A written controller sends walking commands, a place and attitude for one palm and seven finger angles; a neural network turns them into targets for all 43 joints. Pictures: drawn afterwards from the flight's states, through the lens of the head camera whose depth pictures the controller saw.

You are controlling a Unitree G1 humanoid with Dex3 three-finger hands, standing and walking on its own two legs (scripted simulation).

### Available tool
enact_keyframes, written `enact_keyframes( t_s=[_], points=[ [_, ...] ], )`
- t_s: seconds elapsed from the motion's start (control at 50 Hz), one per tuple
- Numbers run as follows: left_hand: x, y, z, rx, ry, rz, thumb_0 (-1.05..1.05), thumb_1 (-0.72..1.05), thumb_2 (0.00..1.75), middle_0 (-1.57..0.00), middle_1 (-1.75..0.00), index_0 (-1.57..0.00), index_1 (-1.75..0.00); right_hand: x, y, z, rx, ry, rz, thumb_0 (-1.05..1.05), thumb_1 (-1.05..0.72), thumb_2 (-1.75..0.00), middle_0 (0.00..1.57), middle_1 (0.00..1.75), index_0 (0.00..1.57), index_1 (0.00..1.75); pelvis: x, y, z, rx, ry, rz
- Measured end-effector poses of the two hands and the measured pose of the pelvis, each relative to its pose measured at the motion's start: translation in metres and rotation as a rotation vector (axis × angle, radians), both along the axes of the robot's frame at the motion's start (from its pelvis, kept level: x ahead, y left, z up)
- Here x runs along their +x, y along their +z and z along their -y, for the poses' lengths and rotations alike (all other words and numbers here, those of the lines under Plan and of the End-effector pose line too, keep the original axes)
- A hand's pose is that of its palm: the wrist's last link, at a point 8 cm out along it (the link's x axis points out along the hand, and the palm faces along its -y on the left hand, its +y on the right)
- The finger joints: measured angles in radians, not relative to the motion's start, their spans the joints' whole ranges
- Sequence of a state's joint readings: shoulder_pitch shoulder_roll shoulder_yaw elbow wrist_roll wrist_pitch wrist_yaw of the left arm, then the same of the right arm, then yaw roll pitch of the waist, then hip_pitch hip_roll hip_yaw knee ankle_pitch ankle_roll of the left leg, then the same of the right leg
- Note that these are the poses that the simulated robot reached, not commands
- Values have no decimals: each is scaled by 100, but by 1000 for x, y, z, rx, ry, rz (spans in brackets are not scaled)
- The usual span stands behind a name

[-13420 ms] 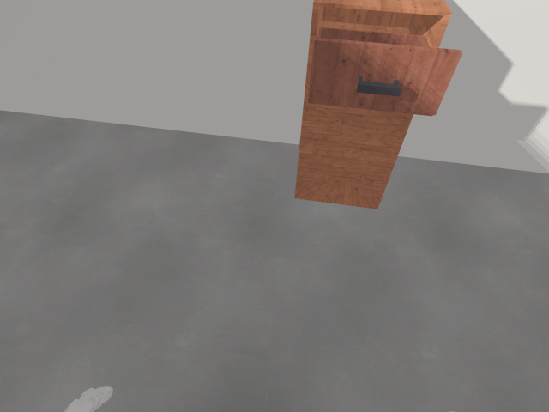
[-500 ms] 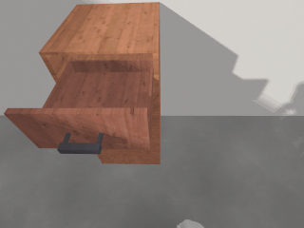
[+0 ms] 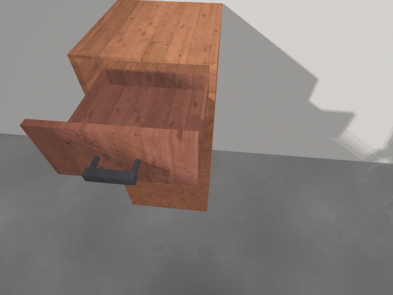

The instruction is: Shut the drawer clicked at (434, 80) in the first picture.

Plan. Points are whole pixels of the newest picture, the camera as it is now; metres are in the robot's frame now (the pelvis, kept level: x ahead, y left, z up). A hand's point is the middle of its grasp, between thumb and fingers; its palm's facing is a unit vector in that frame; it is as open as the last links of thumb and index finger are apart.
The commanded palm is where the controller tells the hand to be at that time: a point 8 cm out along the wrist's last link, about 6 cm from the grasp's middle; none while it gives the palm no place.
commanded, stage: come to a stop and stand still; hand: left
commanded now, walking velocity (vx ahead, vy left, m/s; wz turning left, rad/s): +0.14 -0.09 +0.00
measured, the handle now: (113, 169) +0.36 +0.22 +0.04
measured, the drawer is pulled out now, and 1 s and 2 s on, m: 0.28 0.28 0.28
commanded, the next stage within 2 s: look again from close up in 0.68 s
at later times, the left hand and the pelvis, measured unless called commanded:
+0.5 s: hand out of the picture -0.03 +0.13 -0.16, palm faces +0.01 -0.98 -0.21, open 7.3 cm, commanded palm none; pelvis -0.02 -0.03 +0.00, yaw +0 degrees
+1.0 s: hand out of the picture -0.02 +0.14 -0.16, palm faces +0.02 -0.98 -0.18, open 7.4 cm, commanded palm none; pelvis +0.00 -0.02 +0.01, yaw +0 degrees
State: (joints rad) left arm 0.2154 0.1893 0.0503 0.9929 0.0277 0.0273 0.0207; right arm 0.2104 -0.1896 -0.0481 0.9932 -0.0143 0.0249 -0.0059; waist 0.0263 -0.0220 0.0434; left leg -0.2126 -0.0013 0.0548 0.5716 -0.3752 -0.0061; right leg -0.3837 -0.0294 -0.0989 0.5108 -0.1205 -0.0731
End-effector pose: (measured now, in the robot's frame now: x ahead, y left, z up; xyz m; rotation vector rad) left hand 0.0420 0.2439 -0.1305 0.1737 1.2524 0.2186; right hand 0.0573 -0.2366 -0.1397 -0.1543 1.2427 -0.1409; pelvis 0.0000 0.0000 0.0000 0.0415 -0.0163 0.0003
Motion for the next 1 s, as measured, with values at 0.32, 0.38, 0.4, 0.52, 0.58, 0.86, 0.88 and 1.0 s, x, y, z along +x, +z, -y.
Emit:
enact_keyframes(
  t_s=[0.32,0.38,0.4,0.52,0.58,0.86,0.88,1.0],
  points=[
    [-60,3,30,-33,4,-134,1,92,90,-20,-30,-20,-30,-111,-17,-37,123,-56,-227,1,-91,-89,20,30,20,30,-9,2,11,15,6,-25],
    [-64,1,47,-17,-22,-145,1,92,90,-20,-30,-20,-30,-110,-24,-26,137,-64,-247,1,-91,-89,20,30,20,30,-15,-2,20,-23,-6,-23],
    [-66,1,52,-19,-33,-152,1,92,90,-20,-30,-20,-30,-107,-24,-22,135,-65,-238,1,-91,-89,20,30,20,30,-17,-1,22,-33,-4,-22],
    [-74,2,68,-46,-26,-145,2,93,90,-20,-30,-20,-30,-80,-15,3,80,-67,-157,2,-93,-89,20,30,20,30,-18,5,29,-39,-6,-8],
    [-73,-3,69,-59,-14,-128,2,93,89,-21,-30,-20,-30,-66,-10,13,47,-55,-109,2,-94,-89,20,30,20,30,-16,4,31,-47,3,0],
    [-65,-5,59,-82,-13,-116,1,92,90,-20,-30,-20,-30,-69,0,5,20,-25,-121,1,-93,-89,20,30,20,30,-9,9,27,-43,1,4],
    [-65,-5,58,-81,-14,-120,1,92,90,-20,-30,-20,-30,-72,0,2,26,-25,-133,1,-93,-89,20,30,20,30,-8,9,26,-42,0,3],
    [-64,-3,54,-78,-16,-138,1,91,90,-20,-30,-20,-30,-91,-3,-14,58,-35,-197,1,-92,-89,20,30,20,30,-4,9,21,-38,-1,2]
  ],
)
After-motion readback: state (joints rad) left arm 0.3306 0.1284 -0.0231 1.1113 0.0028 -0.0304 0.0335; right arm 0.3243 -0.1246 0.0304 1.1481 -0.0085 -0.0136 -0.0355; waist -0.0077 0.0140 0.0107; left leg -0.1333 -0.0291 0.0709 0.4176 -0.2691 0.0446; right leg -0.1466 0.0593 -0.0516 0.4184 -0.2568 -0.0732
